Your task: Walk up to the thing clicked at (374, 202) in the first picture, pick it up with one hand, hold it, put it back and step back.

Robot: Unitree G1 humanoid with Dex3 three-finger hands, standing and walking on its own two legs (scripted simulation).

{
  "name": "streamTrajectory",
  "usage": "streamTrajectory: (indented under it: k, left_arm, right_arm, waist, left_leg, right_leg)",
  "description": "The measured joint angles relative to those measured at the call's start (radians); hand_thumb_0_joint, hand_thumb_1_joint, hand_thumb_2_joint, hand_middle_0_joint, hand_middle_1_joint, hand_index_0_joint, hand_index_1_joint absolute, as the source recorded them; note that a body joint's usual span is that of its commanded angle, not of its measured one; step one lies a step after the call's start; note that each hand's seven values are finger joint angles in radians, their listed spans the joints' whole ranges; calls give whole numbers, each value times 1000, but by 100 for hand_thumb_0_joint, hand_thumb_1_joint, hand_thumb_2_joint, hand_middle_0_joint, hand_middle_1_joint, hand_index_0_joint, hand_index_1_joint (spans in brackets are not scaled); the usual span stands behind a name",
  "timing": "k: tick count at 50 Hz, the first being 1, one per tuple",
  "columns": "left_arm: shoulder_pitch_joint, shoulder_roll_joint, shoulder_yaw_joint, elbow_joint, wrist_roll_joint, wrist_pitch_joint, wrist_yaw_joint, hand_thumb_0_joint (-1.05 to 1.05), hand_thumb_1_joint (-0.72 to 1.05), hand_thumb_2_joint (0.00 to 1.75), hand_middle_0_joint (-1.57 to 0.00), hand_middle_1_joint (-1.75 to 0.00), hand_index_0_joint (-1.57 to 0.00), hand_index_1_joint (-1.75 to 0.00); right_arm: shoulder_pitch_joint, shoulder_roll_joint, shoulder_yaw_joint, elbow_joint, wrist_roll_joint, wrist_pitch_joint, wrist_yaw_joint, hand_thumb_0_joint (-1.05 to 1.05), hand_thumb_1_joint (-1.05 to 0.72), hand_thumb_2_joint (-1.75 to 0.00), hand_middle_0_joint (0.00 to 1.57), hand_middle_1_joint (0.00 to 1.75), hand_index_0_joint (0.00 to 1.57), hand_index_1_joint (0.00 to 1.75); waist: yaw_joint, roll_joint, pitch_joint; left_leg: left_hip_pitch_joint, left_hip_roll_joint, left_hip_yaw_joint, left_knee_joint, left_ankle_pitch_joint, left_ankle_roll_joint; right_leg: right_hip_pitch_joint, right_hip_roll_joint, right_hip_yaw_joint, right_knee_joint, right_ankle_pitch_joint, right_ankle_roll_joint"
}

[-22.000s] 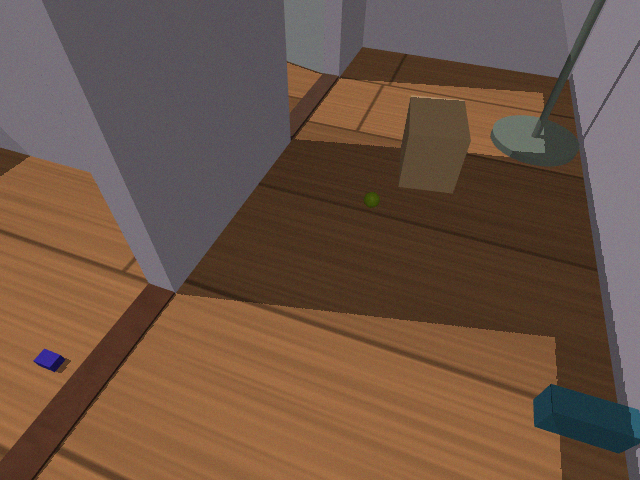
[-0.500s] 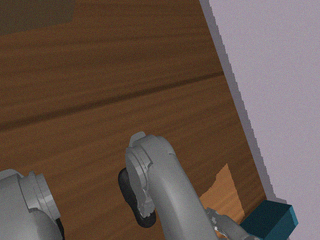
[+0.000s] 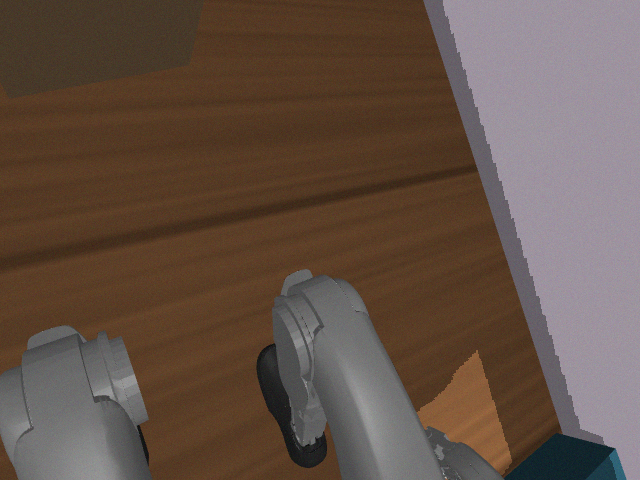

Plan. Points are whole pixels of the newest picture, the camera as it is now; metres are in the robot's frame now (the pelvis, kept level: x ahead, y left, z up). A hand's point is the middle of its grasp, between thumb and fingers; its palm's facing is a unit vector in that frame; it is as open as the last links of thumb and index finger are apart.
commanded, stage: settle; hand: left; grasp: from above
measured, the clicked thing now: out of the picture +0.45 +0.34 -0.25
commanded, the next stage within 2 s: lift in 0.50 s
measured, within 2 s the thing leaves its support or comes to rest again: neither
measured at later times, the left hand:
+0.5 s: hand out of the picture +0.43 +0.34 -0.14, palm faces -0.42 -0.11 -0.90, open 9.2 cm
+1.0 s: hand out of the picture +0.40 +0.34 -0.06, palm faces -0.44 -0.13 -0.89, open 9.2 cm
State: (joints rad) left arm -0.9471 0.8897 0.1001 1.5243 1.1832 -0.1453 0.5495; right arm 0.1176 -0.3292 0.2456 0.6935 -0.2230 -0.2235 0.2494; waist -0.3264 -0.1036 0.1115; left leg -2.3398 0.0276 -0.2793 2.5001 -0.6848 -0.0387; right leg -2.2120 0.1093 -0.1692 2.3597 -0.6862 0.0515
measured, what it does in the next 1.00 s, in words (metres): rises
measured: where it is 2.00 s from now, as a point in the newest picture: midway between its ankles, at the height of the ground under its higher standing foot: (222, 459)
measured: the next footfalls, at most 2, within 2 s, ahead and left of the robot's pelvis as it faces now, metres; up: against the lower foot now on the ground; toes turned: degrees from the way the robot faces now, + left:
none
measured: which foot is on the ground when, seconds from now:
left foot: down 0.00-1.00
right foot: down 0.00-1.00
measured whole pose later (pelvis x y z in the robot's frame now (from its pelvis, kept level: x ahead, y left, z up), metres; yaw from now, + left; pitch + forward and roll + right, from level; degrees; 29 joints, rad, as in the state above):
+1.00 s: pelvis -0.01 -0.01 +0.07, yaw +8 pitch +34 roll -7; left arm -0.80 0.64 0.00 1.11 1.10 -0.08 0.17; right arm 0.20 -0.27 0.04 0.69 -0.05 0.02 0.10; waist -0.18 0.04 -0.12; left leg -2.20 0.01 -0.13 2.21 -0.62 -0.02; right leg -2.10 0.05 -0.06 2.17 -0.68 0.04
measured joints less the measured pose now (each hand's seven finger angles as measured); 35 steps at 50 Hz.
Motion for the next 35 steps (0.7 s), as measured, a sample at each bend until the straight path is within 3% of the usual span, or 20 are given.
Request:
streamTrajectory:
  k: [12,17,35]
  left_arm:
    - [15,-115,-67,-93,-41,57,-131,-2,5,44,-70,-61,-81,-58]
    - [17,-142,-76,-133,-37,49,-183,-2,4,47,-69,-61,-80,-60]
    - [9,-167,-77,-208,-23,42,-268,-2,2,55,-66,-64,-76,-65]
  right_arm:
    - [-3,20,-84,3,68,64,-7,0,-91,-90,20,30,20,30]
    - [5,25,-100,-6,87,100,-27,0,-91,-90,20,30,20,30]
    - [60,36,-142,-6,115,192,-105,0,-92,-90,20,30,20,30]
  waist:
    - [61,78,-105]
    - [79,93,-121]
    - [90,112,-159]
  left_leg:
    - [-3,-2,54,-46,13,11]
    - [2,-6,72,-66,24,14]
    - [30,-16,106,-145,55,12]
  right_leg:
    - [-11,-17,41,-12,-9,-1]
    - [-6,-25,55,-19,-9,-3]
    - [15,-47,79,-69,3,-14]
